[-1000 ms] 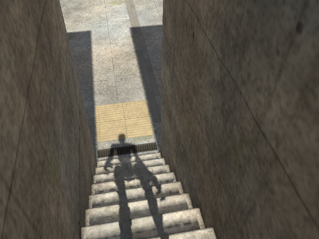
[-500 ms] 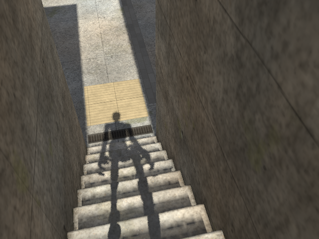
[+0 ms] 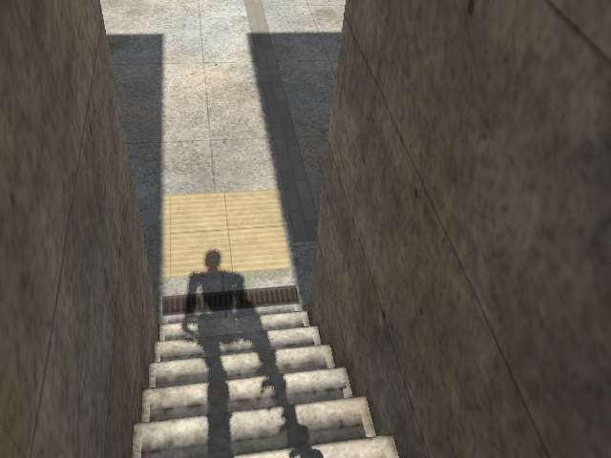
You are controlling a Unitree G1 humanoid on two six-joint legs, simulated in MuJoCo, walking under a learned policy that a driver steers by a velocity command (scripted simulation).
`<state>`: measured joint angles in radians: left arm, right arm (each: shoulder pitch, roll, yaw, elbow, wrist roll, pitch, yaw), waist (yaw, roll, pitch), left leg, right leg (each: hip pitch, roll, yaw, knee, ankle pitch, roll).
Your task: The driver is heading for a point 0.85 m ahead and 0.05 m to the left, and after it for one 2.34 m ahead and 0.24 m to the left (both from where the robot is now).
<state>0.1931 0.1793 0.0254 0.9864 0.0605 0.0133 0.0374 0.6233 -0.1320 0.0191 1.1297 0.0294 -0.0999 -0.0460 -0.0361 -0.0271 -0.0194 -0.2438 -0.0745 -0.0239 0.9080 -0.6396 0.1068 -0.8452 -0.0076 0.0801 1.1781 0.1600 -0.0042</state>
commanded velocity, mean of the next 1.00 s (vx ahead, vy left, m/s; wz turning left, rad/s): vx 0.50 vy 0.00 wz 0.00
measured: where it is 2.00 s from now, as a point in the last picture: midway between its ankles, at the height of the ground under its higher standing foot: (252, 408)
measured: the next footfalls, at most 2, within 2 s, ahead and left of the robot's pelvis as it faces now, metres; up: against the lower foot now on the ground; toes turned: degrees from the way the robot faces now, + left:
right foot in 0.24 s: +0.23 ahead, -0.09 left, -0.19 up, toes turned +1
left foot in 0.66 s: +0.44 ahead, +0.11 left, -0.39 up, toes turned -2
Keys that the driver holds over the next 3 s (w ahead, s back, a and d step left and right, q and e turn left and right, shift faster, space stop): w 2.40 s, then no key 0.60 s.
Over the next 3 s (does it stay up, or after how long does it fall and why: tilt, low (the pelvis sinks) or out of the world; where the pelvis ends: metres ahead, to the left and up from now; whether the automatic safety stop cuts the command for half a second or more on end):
stays up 1.57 0.13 -1.31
